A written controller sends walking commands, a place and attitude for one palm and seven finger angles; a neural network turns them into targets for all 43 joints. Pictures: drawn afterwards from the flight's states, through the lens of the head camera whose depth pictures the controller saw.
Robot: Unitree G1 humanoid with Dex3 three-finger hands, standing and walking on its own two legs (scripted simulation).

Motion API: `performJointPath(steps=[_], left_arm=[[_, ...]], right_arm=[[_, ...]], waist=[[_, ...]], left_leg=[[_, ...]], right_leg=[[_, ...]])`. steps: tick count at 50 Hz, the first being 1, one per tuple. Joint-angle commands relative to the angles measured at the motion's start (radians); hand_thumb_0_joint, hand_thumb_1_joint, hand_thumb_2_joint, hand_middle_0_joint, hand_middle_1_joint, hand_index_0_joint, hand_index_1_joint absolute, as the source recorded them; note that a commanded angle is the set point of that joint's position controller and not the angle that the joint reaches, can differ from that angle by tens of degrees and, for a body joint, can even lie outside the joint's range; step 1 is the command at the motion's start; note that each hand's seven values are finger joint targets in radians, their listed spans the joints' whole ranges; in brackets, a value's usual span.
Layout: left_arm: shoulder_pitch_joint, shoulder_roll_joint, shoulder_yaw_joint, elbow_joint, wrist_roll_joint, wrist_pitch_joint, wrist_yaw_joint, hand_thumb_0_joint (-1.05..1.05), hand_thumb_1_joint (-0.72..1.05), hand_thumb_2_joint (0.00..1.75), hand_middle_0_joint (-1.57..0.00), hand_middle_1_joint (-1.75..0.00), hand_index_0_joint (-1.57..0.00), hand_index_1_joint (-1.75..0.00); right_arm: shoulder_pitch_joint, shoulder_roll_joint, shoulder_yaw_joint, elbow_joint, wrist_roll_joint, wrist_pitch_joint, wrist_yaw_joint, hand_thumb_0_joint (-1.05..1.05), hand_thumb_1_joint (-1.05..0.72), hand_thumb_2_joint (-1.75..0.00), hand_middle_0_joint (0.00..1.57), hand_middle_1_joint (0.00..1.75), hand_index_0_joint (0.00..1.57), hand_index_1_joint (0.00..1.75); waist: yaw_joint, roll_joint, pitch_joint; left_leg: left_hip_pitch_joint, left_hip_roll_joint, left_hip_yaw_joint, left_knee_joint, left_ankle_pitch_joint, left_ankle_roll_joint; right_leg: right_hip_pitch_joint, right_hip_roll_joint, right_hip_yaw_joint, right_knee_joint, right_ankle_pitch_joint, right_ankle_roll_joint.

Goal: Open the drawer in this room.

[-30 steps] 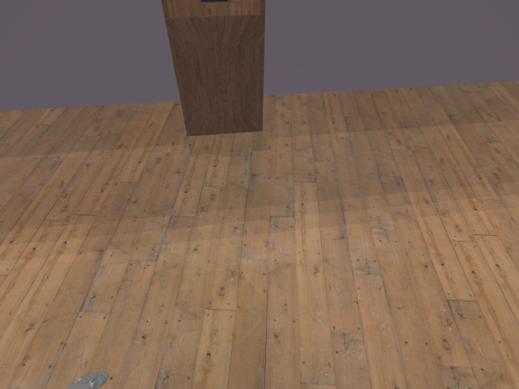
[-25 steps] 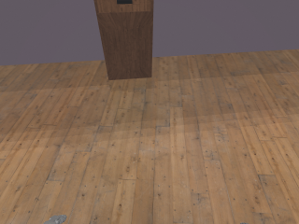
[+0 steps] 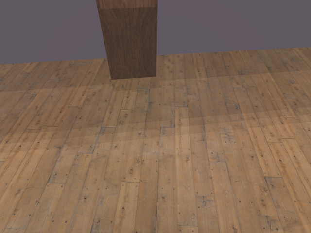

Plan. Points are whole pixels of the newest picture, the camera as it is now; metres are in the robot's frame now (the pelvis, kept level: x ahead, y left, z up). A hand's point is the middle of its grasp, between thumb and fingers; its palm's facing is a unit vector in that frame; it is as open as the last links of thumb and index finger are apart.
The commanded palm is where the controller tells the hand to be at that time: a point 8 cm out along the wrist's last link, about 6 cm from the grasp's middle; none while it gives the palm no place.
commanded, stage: stand and wait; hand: left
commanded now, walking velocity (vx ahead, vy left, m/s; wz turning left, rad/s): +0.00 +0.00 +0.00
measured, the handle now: out of the picture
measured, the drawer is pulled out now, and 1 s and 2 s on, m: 0.00 0.00 0.00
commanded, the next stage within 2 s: turn or walk to find it in 0.30 s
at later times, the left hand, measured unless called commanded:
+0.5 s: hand out of the picture +0.08 +0.24 -0.16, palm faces -0.01 -0.95 -0.32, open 7.3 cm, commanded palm none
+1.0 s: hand out of the picture +0.05 +0.25 -0.16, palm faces +0.00 -0.95 -0.32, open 7.3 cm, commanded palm none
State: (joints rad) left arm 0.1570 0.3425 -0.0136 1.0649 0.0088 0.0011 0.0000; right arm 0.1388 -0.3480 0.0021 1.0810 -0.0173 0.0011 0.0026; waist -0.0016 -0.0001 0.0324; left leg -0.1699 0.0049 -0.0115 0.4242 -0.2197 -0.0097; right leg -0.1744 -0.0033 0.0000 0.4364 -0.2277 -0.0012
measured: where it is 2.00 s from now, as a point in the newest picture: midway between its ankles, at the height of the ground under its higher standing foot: outside the picture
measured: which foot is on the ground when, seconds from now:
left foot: down 0.00-1.00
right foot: down 0.00-1.00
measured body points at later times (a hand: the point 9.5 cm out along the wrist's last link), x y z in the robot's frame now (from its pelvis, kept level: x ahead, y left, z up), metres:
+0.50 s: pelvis +0.00 +0.00 +0.00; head +0.01 +0.00 +0.45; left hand +0.08 +0.29 -0.14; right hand +0.07 -0.29 -0.14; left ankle +0.01 +0.13 -0.74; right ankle +0.01 -0.12 -0.74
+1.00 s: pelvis +0.00 +0.01 +0.00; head +0.01 +0.01 +0.45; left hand +0.05 +0.30 -0.14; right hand +0.09 -0.28 -0.13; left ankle +0.01 +0.13 -0.74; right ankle +0.01 -0.12 -0.74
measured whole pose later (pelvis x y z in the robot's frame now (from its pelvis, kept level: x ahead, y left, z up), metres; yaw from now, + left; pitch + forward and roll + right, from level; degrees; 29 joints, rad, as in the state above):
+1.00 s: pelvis +0.00 +0.01 +0.00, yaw +1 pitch -2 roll +0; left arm 0.17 0.33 -0.01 1.09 0.01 0.00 0.01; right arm 0.13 -0.32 0.00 1.10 -0.01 0.00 0.00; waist 0.01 -0.01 0.04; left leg -0.17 -0.01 -0.03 0.41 -0.21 0.00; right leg -0.16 -0.02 -0.02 0.41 -0.22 0.01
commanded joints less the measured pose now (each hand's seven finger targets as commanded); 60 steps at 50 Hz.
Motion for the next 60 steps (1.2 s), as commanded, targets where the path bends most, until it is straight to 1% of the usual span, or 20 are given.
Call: performJointPath(steps=[1, 7, 11, 15, 17, 18, 21, 22, 24, 26, 27, 29, 34, 36, 41, 46, 47, 57, 58, 60], left_arm=[[-0.061, 0.205, 0.049, -0.062, 0.001, -0.025, 0.010, 0.00, 0.90, 0.90, -0.20, -0.30, -0.20, -0.30], [-0.062, 0.207, 0.048, -0.053, 0.000, -0.026, 0.011, 0.00, 0.90, 0.90, -0.20, -0.30, -0.20, -0.30], [-0.058, 0.206, 0.047, -0.049, 0.001, -0.025, 0.011, 0.00, 0.90, 0.90, -0.20, -0.30, -0.20, -0.30], [-0.061, 0.205, 0.047, -0.049, 0.002, -0.027, 0.011, 0.00, 0.90, 0.90, -0.20, -0.30, -0.20, -0.30], [-0.063, 0.206, 0.050, -0.054, 0.002, -0.024, 0.012, 0.00, 0.90, 0.90, -0.20, -0.30, -0.20, -0.30], [-0.057, 0.197, 0.050, -0.056, 0.001, -0.021, 0.013, 0.00, 0.90, 0.90, -0.20, -0.30, -0.20, -0.30], [-0.013, 0.128, 0.040, -0.055, 0.000, 0.000, 0.022, 0.00, 0.90, 0.90, -0.20, -0.30, -0.20, -0.30], [-0.008, 0.124, 0.038, -0.056, 0.002, 0.002, 0.023, 0.00, 0.90, 0.90, -0.20, -0.30, -0.20, -0.30], [-0.014, 0.130, 0.038, -0.067, 0.002, 0.002, 0.022, 0.00, 0.90, 0.90, -0.20, -0.30, -0.20, -0.30], [-0.022, 0.138, 0.040, -0.075, 0.003, -0.003, 0.021, 0.00, 0.90, 0.90, -0.20, -0.30, -0.20, -0.30], [-0.020, 0.138, 0.040, -0.074, 0.003, -0.005, 0.021, 0.00, 0.90, 0.90, -0.20, -0.30, -0.20, -0.30], [-0.018, 0.139, 0.041, -0.075, 0.002, -0.009, 0.021, 0.00, 0.90, 0.90, -0.20, -0.30, -0.20, -0.30], [-0.010, 0.140, 0.041, -0.062, 0.002, -0.015, 0.021, 0.00, 0.90, 0.90, -0.20, -0.30, -0.20, -0.30], [-0.009, 0.142, 0.043, -0.058, 0.003, -0.018, 0.020, 0.00, 0.90, 0.90, -0.20, -0.30, -0.20, -0.30], [-0.010, 0.150, 0.045, -0.046, 0.005, -0.020, 0.018, 0.00, 0.90, 0.90, -0.20, -0.30, -0.20, -0.30], [-0.012, 0.162, 0.048, -0.039, 0.005, -0.024, 0.016, 0.00, 0.90, 0.90, -0.20, -0.30, -0.20, -0.30], [-0.016, 0.166, 0.048, -0.039, 0.005, -0.024, 0.015, 0.00, 0.90, 0.90, -0.20, -0.30, -0.20, -0.30], [-0.047, 0.203, 0.050, -0.036, 0.004, -0.025, 0.011, 0.00, 0.90, 0.90, -0.20, -0.30, -0.20, -0.30], [-0.049, 0.202, 0.051, -0.039, 0.003, -0.023, 0.011, 0.00, 0.90, 0.90, -0.20, -0.30, -0.20, -0.30], [-0.033, 0.171, 0.049, -0.042, 0.003, -0.014, 0.016, 0.00, 0.90, 0.90, -0.20, -0.30, -0.20, -0.30]], right_arm=[[-0.062, -0.195, -0.039, -0.062, 0.006, -0.032, -0.013, 0.00, -0.90, -0.90, 0.20, 0.30, 0.20, 0.30], [-0.057, -0.195, -0.037, -0.045, 0.007, -0.033, -0.013, 0.00, -0.90, -0.90, 0.20, 0.30, 0.20, 0.30], [-0.060, -0.194, -0.037, -0.040, 0.007, -0.032, -0.012, 0.00, -0.90, -0.90, 0.20, 0.30, 0.20, 0.30], [-0.059, -0.194, -0.038, -0.039, 0.008, -0.031, -0.012, 0.00, -0.90, -0.90, 0.20, 0.30, 0.20, 0.30], [-0.059, -0.192, -0.040, -0.043, 0.007, -0.030, -0.010, 0.00, -0.90, -0.90, 0.20, 0.30, 0.20, 0.30], [-0.055, -0.180, -0.037, -0.045, 0.007, -0.026, -0.009, 0.00, -0.90, -0.90, 0.20, 0.30, 0.20, 0.30], [-0.027, -0.099, -0.024, -0.053, 0.004, -0.006, -0.006, 0.00, -0.90, -0.90, 0.20, 0.30, 0.20, 0.30], [-0.017, -0.090, -0.022, -0.053, 0.004, -0.004, -0.006, 0.00, -0.90, -0.90, 0.20, 0.30, 0.20, 0.30], [-0.013, -0.101, -0.025, -0.058, 0.004, -0.002, -0.007, 0.00, -0.90, -0.90, 0.20, 0.30, 0.20, 0.30], [-0.010, -0.112, -0.028, -0.061, 0.005, -0.006, -0.007, 0.00, -0.90, -0.90, 0.20, 0.30, 0.20, 0.30], [-0.014, -0.117, -0.031, -0.059, 0.005, -0.009, -0.008, 0.00, -0.90, -0.90, 0.20, 0.30, 0.20, 0.30], [-0.018, -0.125, -0.032, -0.059, 0.006, -0.012, -0.009, 0.00, -0.90, -0.90, 0.20, 0.30, 0.20, 0.30], [-0.028, -0.131, -0.037, -0.049, 0.010, -0.019, -0.011, 0.00, -0.90, -0.90, 0.20, 0.30, 0.20, 0.30], [-0.025, -0.134, -0.040, -0.048, 0.011, -0.022, -0.012, 0.00, -0.90, -0.90, 0.20, 0.30, 0.20, 0.30], [-0.038, -0.145, -0.043, -0.043, 0.011, -0.024, -0.013, 0.00, -0.90, -0.90, 0.20, 0.30, 0.20, 0.30], [-0.046, -0.163, -0.044, -0.043, 0.011, -0.031, -0.014, 0.00, -0.90, -0.90, 0.20, 0.30, 0.20, 0.30], [-0.051, -0.166, -0.045, -0.042, 0.011, -0.031, -0.013, 0.00, -0.90, -0.90, 0.20, 0.30, 0.20, 0.30], [-0.072, -0.198, -0.039, -0.048, 0.010, -0.031, -0.011, 0.00, -0.90, -0.90, 0.20, 0.30, 0.20, 0.30], [-0.072, -0.198, -0.039, -0.052, 0.009, -0.029, -0.010, 0.00, -0.90, -0.90, 0.20, 0.30, 0.20, 0.30], [-0.059, -0.163, -0.032, -0.056, 0.009, -0.019, -0.007, 0.00, -0.90, -0.90, 0.20, 0.30, 0.20, 0.30]], waist=[[0.002, -0.009, -0.060], [0.002, -0.012, -0.063], [0.005, -0.002, -0.046], [0.003, -0.018, -0.052], [0.004, -0.008, -0.048], [0.004, -0.006, -0.049], [0.008, -0.011, -0.038], [0.006, -0.021, -0.045], [0.003, -0.017, -0.045], [0.001, -0.024, -0.059], [0.003, -0.006, -0.066], [0.004, -0.007, -0.075], [0.005, 0.015, -0.062], [0.004, 0.007, -0.061], [0.006, 0.009, -0.030], [0.008, 0.006, -0.062], [0.009, 0.014, -0.061], [0.009, 0.005, -0.054], [0.009, 0.009, -0.054], [0.011, -0.001, -0.063]], left_leg=[[-0.003, 0.100, -0.093, -0.077, 0.079, 0.042], [0.003, 0.104, -0.092, -0.084, 0.102, 0.039], [-0.002, 0.104, -0.092, -0.090, 0.085, 0.039], [0.012, 0.104, -0.091, -0.087, 0.104, 0.037], [-0.008, 0.102, -0.099, -0.080, 0.119, 0.039], [-0.022, 0.101, -0.099, -0.071, 0.123, 0.038], [-0.070, 0.088, -0.092, -0.026, 0.126, 0.027], [-0.069, 0.085, -0.091, -0.024, 0.124, 0.024], [-0.057, 0.085, -0.099, -0.023, 0.110, 0.025], [-0.049, 0.090, -0.107, -0.023, 0.123, 0.029], [-0.040, 0.092, -0.108, -0.024, 0.142, 0.030], [-0.032, 0.095, -0.115, -0.026, 0.149, 0.033], [-0.027, 0.098, -0.120, -0.047, 0.132, 0.038], [-0.025, 0.100, -0.123, -0.053, 0.135, 0.040], [-0.030, 0.097, -0.126, -0.078, 0.083, 0.042], [-0.002, 0.104, -0.130, -0.090, 0.118, 0.046], [-0.002, 0.105, -0.129, -0.092, 0.119, 0.046], [0.007, 0.105, -0.127, -0.107, 0.152, 0.043], [0.002, 0.105, -0.129, -0.098, 0.169, 0.042], [-0.018, 0.104, -0.125, -0.072, 0.201, 0.039]], right_leg=[[0.004, -0.117, 0.118, -0.102, 0.047, -0.035], [0.016, -0.118, 0.116, -0.101, 0.079, -0.035], [0.005, -0.119, 0.115, -0.112, 0.051, -0.033], [0.003, -0.117, 0.118, -0.113, 0.074, -0.034], [0.012, -0.122, 0.104, -0.099, 0.079, -0.030], [0.018, -0.125, 0.100, -0.090, 0.077, -0.027], [0.007, -0.142, 0.089, -0.065, 0.068, -0.014], [0.002, -0.143, 0.094, -0.063, 0.063, -0.015], [-0.020, -0.139, 0.096, -0.067, 0.036, -0.017], [-0.015, -0.133, 0.093, -0.060, 0.046, -0.018], [-0.011, -0.131, 0.089, -0.054, 0.066, -0.019], [-0.004, -0.126, 0.082, -0.050, 0.074, -0.018], [0.000, -0.118, 0.080, -0.061, 0.066, -0.018], [0.007, -0.118, 0.076, -0.064, 0.072, -0.019], [-0.007, -0.115, 0.086, -0.092, 0.020, -0.021], [0.022, -0.118, 0.078, -0.092, 0.060, -0.021], [0.025, -0.119, 0.078, -0.097, 0.064, -0.020], [0.045, -0.127, 0.079, -0.112, 0.101, -0.024], [0.047, -0.128, 0.072, -0.102, 0.112, -0.021], [0.056, -0.135, 0.055, -0.074, 0.137, -0.013]])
